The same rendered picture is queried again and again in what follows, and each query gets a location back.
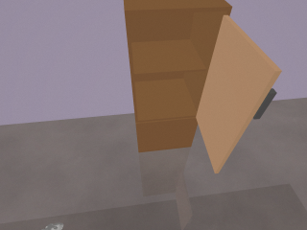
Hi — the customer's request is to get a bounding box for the handle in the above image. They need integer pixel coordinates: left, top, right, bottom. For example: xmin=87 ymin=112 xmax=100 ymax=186
xmin=253 ymin=88 xmax=277 ymax=120

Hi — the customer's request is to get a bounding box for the cupboard door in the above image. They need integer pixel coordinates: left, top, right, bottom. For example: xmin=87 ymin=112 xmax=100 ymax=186
xmin=196 ymin=14 xmax=282 ymax=173

